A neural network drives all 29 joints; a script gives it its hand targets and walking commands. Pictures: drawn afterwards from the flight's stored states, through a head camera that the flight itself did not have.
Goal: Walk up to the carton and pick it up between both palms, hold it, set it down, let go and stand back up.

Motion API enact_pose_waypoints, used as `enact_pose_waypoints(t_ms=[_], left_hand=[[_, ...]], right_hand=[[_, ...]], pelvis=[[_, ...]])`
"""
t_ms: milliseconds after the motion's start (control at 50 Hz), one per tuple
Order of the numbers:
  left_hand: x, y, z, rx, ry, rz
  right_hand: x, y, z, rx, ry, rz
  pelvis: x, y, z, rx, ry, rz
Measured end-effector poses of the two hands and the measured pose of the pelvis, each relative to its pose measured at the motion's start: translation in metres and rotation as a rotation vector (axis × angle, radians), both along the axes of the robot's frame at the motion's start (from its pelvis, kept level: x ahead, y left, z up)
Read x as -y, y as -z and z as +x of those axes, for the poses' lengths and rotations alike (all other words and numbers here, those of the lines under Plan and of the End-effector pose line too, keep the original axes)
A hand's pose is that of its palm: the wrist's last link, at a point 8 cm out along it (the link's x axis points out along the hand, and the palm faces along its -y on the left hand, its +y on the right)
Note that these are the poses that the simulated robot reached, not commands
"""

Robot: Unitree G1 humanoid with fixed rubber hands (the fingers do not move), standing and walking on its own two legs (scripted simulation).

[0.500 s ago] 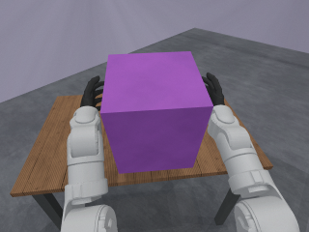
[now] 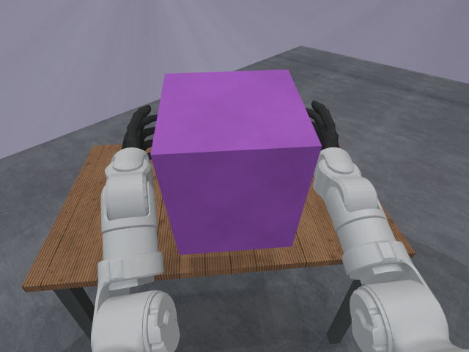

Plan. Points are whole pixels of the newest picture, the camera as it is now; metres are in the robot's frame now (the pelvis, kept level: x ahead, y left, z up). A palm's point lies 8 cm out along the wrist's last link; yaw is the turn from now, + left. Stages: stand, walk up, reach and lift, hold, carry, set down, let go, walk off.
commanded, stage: hold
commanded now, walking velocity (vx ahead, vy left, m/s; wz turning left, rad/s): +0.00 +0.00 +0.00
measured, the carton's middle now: (232, 165) +0.40 +0.01 +0.17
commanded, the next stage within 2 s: none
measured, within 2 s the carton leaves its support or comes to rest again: neither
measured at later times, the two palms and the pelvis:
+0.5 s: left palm (137, 159) +0.37 +0.16 +0.21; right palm (322, 155) +0.37 -0.14 +0.20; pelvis +0.01 +0.00 +0.00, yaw +0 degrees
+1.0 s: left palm (134, 159) +0.36 +0.16 +0.21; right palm (322, 155) +0.37 -0.14 +0.21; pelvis +0.01 +0.00 +0.00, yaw +0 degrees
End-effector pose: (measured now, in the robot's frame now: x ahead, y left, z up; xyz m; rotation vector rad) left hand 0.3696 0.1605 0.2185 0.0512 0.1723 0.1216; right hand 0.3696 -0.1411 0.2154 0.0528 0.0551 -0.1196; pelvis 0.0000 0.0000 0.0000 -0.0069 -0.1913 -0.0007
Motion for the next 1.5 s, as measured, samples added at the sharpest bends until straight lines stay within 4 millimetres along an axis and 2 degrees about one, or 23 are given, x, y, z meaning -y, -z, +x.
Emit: enact_pose_waypoints(t_ms=[200,360,1000,1500], left_hand=[[-0.003,0.011,-0.002,-0.002,0.002,0.006],[-0.002,0.013,-0.002,-0.007,0.002,0.014],[-0.002,0.006,-0.005,0.003,0.001,0.009],[-0.002,0.009,-0.004,0.001,0.000,0.012]], right_hand=[[-0.003,0.009,-0.002,-0.001,-0.001,0.005],[-0.002,0.013,-0.001,-0.005,-0.001,0.009],[-0.002,0.008,-0.004,0.004,0.001,0.012],[-0.001,0.011,-0.002,0.002,-0.001,0.008]], pelvis=[[-0.003,0.000,0.006,0.009,-0.002,-0.005],[-0.005,0.000,0.007,0.003,0.001,-0.005],[-0.002,0.000,0.005,0.010,-0.004,-0.002],[-0.001,0.000,0.006,0.010,-0.006,-0.002]])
